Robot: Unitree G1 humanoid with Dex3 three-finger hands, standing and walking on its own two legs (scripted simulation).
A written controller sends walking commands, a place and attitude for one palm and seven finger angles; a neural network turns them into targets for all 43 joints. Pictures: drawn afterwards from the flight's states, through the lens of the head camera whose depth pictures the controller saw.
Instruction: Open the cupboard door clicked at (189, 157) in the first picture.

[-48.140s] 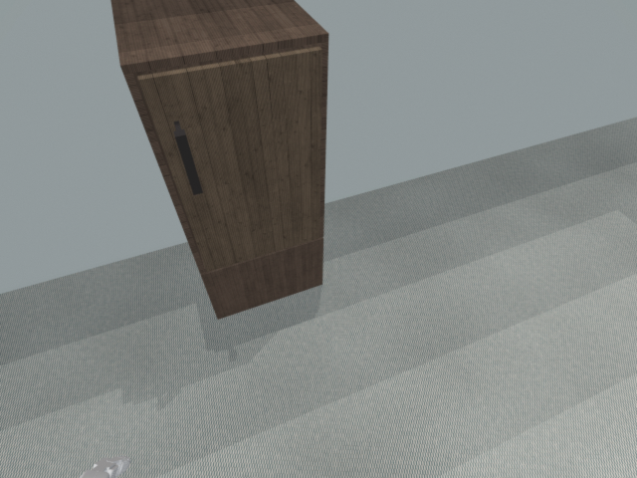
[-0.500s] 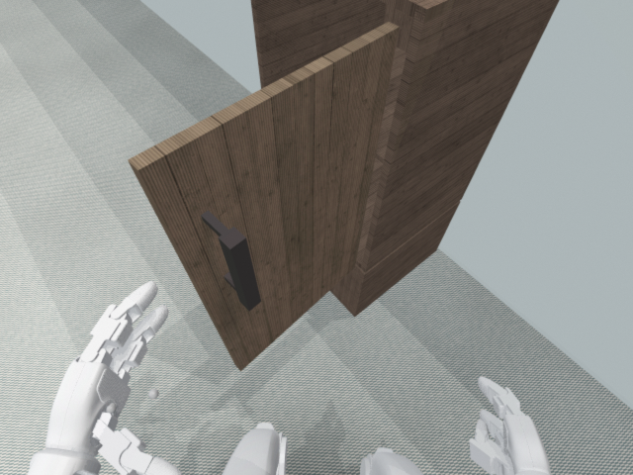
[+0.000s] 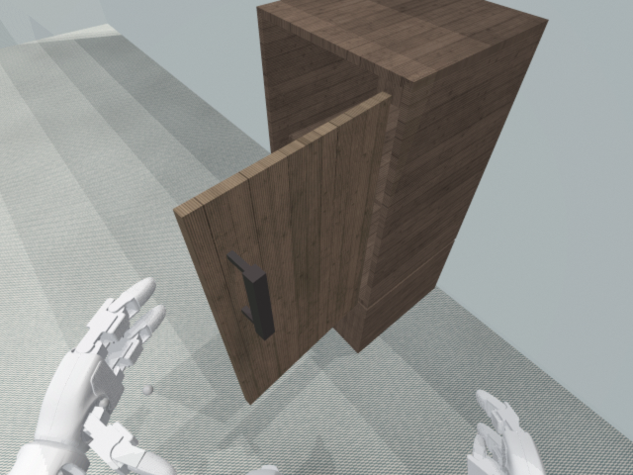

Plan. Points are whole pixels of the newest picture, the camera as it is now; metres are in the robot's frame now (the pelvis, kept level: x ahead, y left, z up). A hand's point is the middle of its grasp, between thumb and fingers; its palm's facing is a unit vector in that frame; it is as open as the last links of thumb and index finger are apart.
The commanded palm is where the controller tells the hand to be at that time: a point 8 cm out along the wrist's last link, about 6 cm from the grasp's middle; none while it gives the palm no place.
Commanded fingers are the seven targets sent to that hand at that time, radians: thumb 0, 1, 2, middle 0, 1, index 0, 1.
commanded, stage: draw the hand back to the body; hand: left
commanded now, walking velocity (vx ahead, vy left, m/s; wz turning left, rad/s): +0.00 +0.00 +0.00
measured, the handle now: (251, 296) +0.35 +0.12 +0.02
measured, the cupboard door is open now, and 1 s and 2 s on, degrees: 95 95 95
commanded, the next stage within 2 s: step back with the hand held close in 1.10 s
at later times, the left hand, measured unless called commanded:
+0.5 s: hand (61, 315) +0.23 +0.25 +0.17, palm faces +0.36 -0.84 -0.41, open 11.8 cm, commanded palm +0.18 +0.29 +0.19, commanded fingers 0.00 0.55 0.75 -0.19 -0.30 -0.19 -0.30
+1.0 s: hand (50, 298) +0.23 +0.24 +0.20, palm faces +0.41 -0.82 -0.40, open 7.5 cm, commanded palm +0.18 +0.28 +0.23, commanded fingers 0.00 0.90 0.90 -0.20 -0.30 -0.20 -0.30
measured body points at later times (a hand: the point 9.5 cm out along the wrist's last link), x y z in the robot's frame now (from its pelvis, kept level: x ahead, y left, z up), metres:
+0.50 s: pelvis +0.04 +0.01 +0.05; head +0.02 -0.01 +0.50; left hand +0.21 +0.29 +0.19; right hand +0.22 -0.21 -0.03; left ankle +0.03 +0.10 -0.68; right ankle -0.01 -0.11 -0.68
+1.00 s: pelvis +0.03 -0.02 +0.07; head +0.01 -0.04 +0.51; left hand +0.20 +0.28 +0.22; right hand +0.21 -0.24 -0.03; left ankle +0.03 +0.10 -0.68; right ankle -0.01 -0.11 -0.68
